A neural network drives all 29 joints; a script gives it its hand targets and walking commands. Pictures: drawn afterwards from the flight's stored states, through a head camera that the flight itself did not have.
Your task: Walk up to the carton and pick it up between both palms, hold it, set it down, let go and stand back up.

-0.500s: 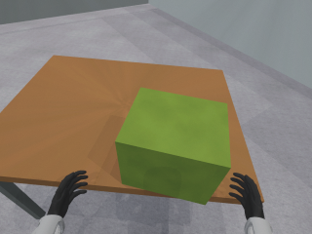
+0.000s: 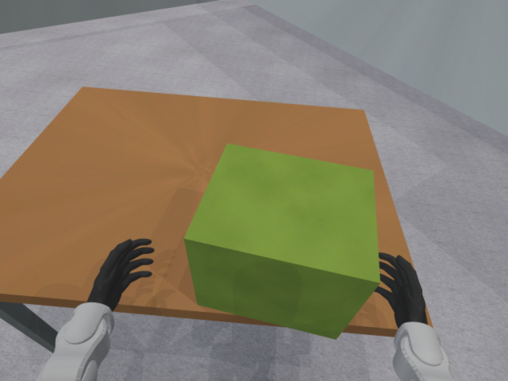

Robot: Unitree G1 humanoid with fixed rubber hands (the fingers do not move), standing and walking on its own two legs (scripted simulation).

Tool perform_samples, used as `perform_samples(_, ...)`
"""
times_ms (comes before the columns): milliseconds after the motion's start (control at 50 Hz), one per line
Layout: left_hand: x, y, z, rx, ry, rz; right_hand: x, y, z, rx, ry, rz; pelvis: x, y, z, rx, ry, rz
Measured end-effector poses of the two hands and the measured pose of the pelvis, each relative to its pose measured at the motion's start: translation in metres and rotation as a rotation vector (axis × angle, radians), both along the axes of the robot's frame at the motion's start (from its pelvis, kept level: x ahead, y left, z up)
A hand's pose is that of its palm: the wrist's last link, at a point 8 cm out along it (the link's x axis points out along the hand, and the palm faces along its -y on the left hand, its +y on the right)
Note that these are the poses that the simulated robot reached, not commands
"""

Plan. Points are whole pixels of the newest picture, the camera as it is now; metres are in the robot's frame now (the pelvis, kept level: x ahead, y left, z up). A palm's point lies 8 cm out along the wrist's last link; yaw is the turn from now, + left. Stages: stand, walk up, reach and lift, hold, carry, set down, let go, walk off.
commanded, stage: reach and lift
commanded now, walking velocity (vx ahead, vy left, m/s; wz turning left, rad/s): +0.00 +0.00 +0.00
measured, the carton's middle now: (281, 240) +0.37 -0.05 -0.02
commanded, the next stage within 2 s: none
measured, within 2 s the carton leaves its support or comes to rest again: neither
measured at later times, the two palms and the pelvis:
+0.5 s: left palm (132, 219) +0.33 +0.20 +0.09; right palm (416, 266) +0.27 -0.23 +0.07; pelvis -0.02 +0.00 +0.00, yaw +0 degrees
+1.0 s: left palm (148, 176) +0.39 +0.18 +0.13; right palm (416, 225) +0.33 -0.24 +0.10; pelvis -0.01 +0.00 +0.00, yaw +0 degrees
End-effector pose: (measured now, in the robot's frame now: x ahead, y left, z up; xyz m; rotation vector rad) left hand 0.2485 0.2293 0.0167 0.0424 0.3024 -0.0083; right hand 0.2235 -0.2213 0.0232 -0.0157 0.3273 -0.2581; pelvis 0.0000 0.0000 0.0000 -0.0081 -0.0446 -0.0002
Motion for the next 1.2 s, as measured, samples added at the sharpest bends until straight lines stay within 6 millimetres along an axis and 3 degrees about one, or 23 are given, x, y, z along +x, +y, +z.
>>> perform_samples(420, 0.068, -0.031, 0.073, 0.002, -0.092, -0.097, 0.037, -0.005, 0.045, 0.018, -0.079, -0.015, -0.018, 0.0, 0.0, 0.0, -0.024, 0.0)
perform_samples(760, 0.116, -0.043, 0.097, 0.005, -0.078, -0.107, 0.081, -0.014, 0.064, 0.015, -0.068, -0.029, -0.014, 0.0, 0.001, 0.0, -0.014, 0.0)
perform_samples(1020, 0.141, -0.05, 0.111, 0.006, -0.064, -0.105, 0.106, -0.017, 0.079, 0.011, -0.074, -0.032, -0.012, 0.0, 0.002, 0.0, -0.008, 0.0)
perform_samples(1200, 0.151, -0.048, 0.105, 0.005, -0.023, -0.087, 0.116, -0.019, 0.074, 0.018, -0.039, -0.044, -0.011, 0.0, 0.002, 0.0, -0.002, 0.0)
